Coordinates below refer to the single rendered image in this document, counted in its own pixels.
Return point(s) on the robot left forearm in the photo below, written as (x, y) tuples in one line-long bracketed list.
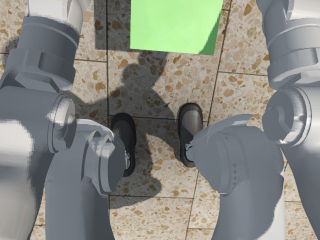
[(46, 49)]

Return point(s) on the right robot thigh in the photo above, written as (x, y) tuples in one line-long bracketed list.
[(239, 162)]

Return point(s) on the left robot foot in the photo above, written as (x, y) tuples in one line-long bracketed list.
[(123, 125)]

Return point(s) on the robot right upper arm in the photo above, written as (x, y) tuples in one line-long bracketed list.
[(292, 120)]

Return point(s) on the carton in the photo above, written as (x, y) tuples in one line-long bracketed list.
[(179, 26)]

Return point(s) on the robot right forearm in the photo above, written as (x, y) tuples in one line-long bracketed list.
[(292, 32)]

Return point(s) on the robot left upper arm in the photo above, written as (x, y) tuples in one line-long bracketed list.
[(34, 125)]

